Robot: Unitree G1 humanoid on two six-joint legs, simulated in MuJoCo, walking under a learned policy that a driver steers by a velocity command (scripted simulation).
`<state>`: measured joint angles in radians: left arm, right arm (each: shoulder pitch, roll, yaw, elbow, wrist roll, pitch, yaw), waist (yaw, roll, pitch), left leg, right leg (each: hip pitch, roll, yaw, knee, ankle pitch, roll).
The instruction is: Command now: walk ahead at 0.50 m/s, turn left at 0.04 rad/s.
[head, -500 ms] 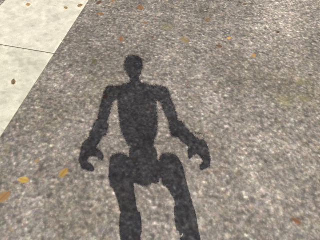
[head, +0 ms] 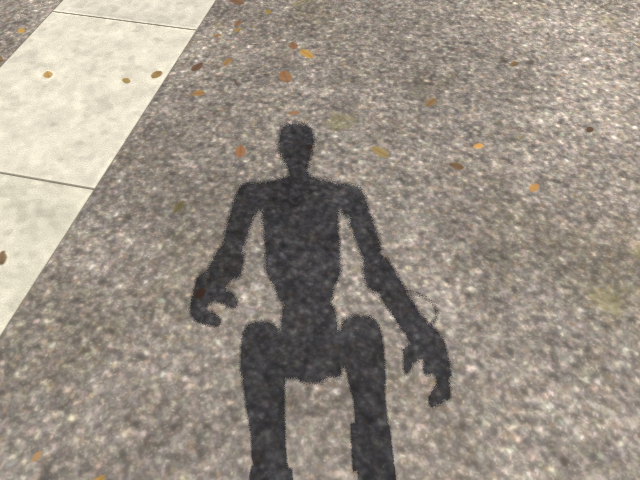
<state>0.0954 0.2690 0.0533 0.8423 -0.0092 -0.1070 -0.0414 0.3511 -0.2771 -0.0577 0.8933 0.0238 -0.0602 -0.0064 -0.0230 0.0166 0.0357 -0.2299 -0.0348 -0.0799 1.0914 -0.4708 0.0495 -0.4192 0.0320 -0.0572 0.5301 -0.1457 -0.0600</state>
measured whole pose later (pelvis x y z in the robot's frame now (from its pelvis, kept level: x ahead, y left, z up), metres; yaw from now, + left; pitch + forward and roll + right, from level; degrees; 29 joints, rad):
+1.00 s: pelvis +0.57 +0.01 -0.01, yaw -12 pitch +2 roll +1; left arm 0.07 0.26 0.06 0.77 -0.02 -0.05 -0.06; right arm 0.31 -0.28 -0.06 0.94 0.00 -0.04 -0.03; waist -0.03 -0.01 0.03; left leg 0.06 0.05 0.22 0.50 -0.46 -0.02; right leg -0.52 0.01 -0.06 0.58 -0.11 -0.10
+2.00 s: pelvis +1.06 -0.19 +0.00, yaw -33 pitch +2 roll +1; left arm 0.03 0.25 0.03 0.64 0.02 -0.06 -0.02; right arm 0.34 -0.30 -0.04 0.91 0.01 -0.06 0.01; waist -0.08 0.00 0.04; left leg -0.21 0.01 -0.03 0.87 -0.55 -0.04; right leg -0.47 -0.01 -0.02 0.54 -0.11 -0.04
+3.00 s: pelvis +1.15 -0.23 +0.01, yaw -7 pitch +1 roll +0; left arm 0.15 0.25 0.05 0.84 0.01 -0.02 0.01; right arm 0.15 -0.31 -0.06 0.72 0.00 0.04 -0.03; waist 0.02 0.04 0.03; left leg -0.39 -0.07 -0.12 0.88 -0.52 -0.06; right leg -0.24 0.00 0.02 0.47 -0.24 -0.01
